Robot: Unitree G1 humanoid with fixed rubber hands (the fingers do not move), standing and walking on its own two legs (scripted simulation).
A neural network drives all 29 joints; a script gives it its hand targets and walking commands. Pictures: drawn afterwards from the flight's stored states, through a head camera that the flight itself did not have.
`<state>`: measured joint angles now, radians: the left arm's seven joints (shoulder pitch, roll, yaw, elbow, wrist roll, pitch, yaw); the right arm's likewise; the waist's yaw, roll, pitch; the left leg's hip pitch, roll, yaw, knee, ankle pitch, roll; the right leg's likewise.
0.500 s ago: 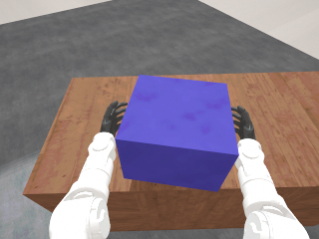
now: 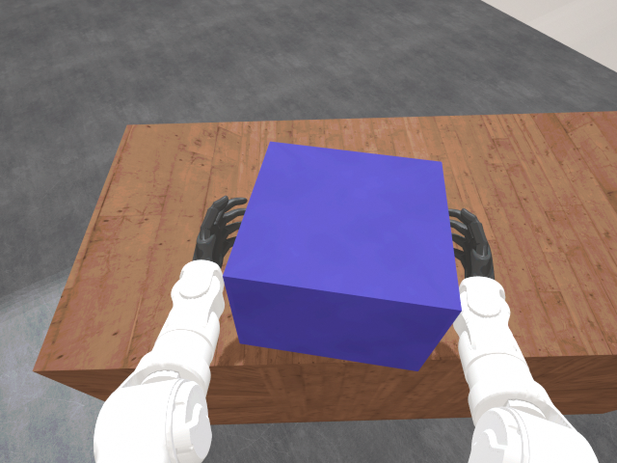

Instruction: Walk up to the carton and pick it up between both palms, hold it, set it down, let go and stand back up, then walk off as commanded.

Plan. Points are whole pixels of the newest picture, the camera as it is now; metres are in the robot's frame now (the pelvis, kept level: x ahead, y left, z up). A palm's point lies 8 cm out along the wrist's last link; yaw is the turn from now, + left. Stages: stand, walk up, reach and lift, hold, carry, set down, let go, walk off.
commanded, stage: set down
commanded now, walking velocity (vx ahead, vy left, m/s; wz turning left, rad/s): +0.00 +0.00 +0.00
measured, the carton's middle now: (341, 252) +0.42 -0.02 -0.03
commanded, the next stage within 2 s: none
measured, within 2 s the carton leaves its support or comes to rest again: rests again in 0.52 s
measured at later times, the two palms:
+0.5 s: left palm (212, 262) +0.39 +0.17 +0.00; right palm (470, 270) +0.37 -0.20 +0.00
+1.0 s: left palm (212, 264) +0.38 +0.17 +0.00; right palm (469, 272) +0.36 -0.19 +0.00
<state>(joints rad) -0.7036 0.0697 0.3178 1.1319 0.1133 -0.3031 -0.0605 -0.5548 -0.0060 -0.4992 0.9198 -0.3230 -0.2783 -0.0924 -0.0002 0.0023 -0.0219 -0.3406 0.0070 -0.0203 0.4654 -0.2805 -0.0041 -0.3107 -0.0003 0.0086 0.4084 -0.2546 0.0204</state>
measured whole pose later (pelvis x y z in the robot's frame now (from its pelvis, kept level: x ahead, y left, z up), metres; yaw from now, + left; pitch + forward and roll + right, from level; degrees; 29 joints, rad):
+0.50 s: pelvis +0.00 +0.00 +0.00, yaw +0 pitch +13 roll -1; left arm -0.70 0.08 0.32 1.21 0.11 -0.44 -0.05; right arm -0.59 -0.02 -0.52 1.03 -0.31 -0.45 -0.10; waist 0.00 0.00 -0.04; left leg -0.41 0.01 -0.02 0.47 -0.27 0.00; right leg -0.38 0.00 0.01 0.41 -0.25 0.02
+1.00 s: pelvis +0.00 +0.00 +0.00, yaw +0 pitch +14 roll -1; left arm -0.72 0.09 0.33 1.24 0.13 -0.49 -0.04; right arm -0.60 -0.02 -0.55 1.04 -0.34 -0.48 -0.09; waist 0.00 0.00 -0.04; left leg -0.45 0.01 -0.02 0.47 -0.26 0.00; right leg -0.42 0.00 0.01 0.41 -0.24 0.02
